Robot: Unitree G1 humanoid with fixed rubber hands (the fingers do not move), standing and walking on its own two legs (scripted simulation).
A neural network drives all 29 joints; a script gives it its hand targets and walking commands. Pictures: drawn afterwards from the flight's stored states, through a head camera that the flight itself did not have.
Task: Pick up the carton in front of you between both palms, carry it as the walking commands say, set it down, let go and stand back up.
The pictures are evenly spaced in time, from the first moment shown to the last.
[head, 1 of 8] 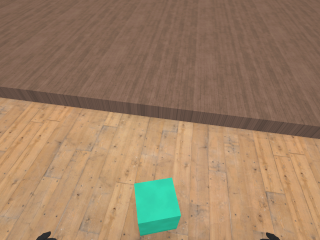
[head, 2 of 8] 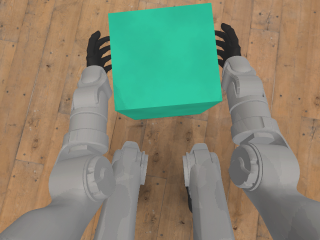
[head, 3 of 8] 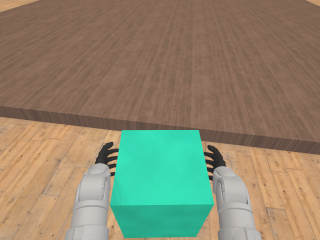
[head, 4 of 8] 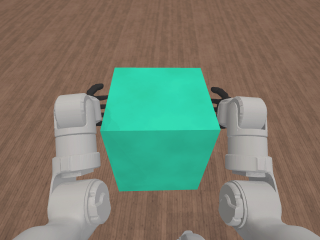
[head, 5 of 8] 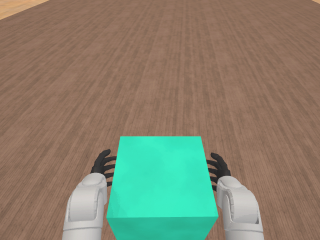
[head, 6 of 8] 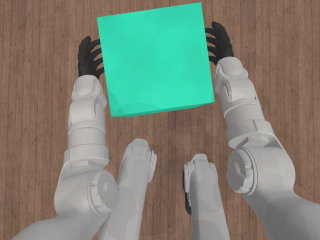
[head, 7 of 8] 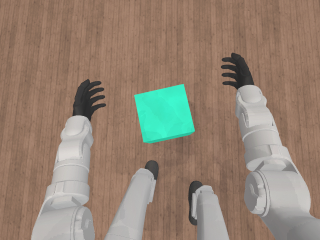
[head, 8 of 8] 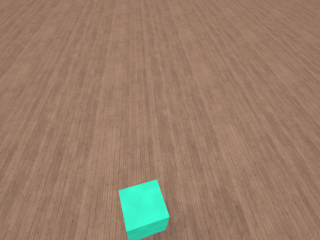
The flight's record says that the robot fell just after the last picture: no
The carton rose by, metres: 0.92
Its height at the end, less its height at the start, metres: +0.14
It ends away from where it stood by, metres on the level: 3.07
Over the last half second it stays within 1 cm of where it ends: yes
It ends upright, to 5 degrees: yes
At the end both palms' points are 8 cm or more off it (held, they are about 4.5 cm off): yes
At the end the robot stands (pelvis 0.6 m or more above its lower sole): yes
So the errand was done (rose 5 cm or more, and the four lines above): yes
